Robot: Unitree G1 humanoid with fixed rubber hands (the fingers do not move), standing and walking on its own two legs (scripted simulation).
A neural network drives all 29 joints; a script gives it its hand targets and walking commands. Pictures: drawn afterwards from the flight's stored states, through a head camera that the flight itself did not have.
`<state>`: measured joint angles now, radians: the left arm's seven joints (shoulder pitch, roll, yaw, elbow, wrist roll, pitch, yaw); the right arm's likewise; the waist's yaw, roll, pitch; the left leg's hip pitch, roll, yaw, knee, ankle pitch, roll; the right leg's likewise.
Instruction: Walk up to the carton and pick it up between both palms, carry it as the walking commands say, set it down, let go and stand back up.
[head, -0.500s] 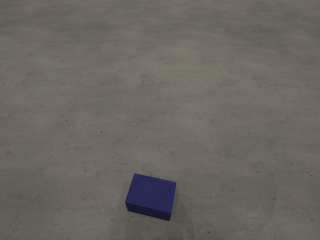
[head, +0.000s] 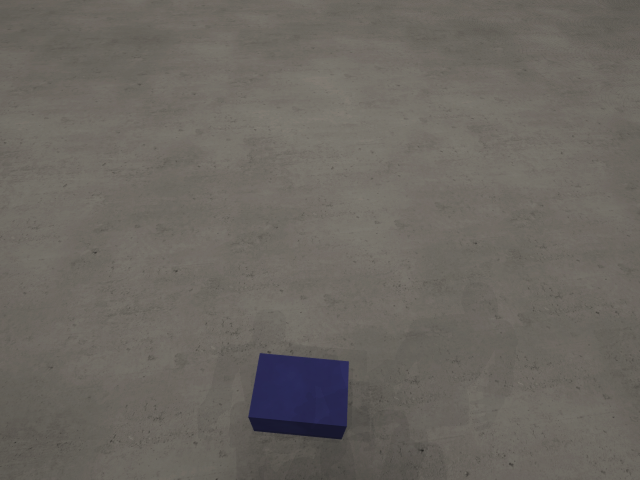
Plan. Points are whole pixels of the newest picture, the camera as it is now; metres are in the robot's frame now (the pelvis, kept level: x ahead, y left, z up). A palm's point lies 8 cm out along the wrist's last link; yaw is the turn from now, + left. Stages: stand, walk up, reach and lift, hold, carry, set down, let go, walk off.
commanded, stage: walk up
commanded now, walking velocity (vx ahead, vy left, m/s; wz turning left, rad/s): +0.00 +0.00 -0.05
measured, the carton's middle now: (300, 396) +0.40 +0.03 -0.69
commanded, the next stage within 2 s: stand in 0.78 s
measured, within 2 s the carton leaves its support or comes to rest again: neither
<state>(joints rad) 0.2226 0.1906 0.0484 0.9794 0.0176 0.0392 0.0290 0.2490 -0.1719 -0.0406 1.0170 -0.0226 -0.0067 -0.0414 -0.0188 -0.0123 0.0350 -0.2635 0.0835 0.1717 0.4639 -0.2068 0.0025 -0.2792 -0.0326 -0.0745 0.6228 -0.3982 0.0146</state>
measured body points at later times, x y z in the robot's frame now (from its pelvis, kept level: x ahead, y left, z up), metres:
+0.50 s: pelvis +0.03 -0.02 +0.01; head +0.04 -0.02 +0.46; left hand +0.02 +0.20 -0.15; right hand +0.01 -0.23 -0.16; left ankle +0.02 +0.12 -0.74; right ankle +0.00 -0.11 -0.74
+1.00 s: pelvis +0.04 -0.01 +0.00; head +0.05 -0.01 +0.45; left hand +0.02 +0.21 -0.16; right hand +0.01 -0.22 -0.16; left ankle +0.02 +0.12 -0.74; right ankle +0.00 -0.11 -0.74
